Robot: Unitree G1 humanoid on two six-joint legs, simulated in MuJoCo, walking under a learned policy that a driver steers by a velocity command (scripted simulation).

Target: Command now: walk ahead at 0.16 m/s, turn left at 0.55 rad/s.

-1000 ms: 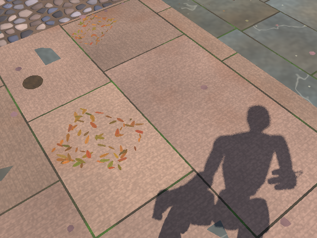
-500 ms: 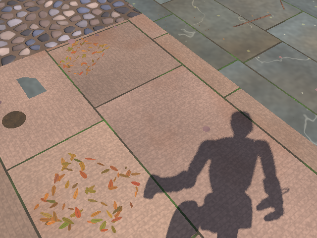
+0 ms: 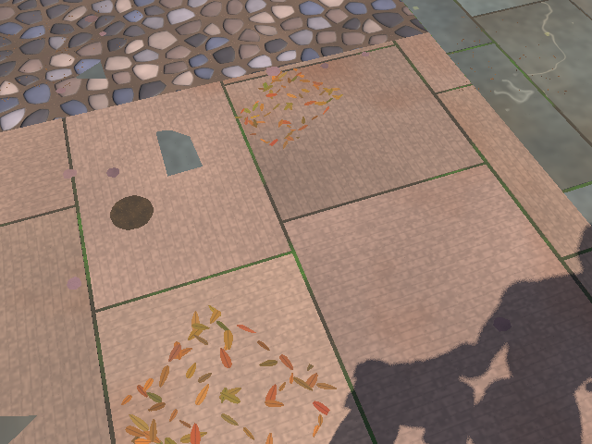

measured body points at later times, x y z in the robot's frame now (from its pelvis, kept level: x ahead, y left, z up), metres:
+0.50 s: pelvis +0.09 +0.03 -0.01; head +0.13 +0.06 +0.44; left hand +0.18 +0.34 -0.12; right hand +0.32 -0.21 -0.09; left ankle +0.13 +0.13 -0.75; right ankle +0.16 -0.12 -0.71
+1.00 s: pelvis +0.11 +0.03 +0.00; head +0.12 +0.06 +0.44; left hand +0.02 +0.34 -0.12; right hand +0.40 -0.09 -0.09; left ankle +0.03 +0.13 -0.73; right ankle +0.16 -0.10 -0.74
